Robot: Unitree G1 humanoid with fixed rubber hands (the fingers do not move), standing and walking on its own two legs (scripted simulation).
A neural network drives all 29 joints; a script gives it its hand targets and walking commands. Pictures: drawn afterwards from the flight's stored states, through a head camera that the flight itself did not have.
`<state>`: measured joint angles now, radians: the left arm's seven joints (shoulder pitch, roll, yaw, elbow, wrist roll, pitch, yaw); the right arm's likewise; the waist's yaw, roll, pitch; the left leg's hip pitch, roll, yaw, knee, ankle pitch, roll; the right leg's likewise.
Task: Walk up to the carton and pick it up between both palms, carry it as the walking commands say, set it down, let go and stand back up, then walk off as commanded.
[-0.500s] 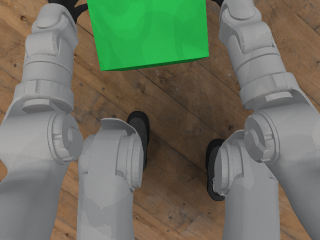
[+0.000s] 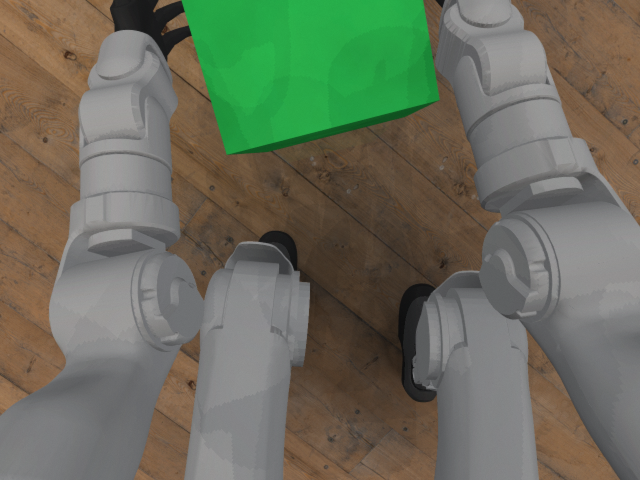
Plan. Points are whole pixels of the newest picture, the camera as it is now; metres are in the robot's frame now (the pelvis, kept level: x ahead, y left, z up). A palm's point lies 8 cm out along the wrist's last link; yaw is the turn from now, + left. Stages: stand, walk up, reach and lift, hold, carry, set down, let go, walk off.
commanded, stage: reach and lift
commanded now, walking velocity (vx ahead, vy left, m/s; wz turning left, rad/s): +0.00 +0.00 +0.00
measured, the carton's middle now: (308, 24) +0.55 +0.13 -0.23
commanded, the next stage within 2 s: none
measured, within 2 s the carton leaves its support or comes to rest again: neither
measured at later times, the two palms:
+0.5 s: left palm (100, 16) +0.49 +0.28 -0.08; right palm out of the picture +0.56 +0.00 -0.08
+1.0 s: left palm out of the picture +0.47 +0.27 +0.00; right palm out of the picture +0.55 -0.01 +0.00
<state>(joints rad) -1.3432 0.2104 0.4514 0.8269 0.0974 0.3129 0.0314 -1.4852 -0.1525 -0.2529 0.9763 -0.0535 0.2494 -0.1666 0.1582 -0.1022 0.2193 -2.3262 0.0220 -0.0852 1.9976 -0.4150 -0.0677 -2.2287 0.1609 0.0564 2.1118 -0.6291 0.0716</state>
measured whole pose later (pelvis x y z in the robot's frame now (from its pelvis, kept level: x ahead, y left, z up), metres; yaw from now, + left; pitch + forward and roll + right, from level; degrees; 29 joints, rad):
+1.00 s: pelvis +0.01 +0.01 +0.09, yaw +0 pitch +46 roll -3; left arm -1.12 0.02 0.53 0.61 0.25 0.39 0.06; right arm -1.22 -0.02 -0.40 0.82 -0.18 0.31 -0.15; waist 0.14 -0.09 -0.06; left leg -2.12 -0.06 -0.14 1.73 -0.40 -0.09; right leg -2.01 0.17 0.07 1.81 -0.60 0.08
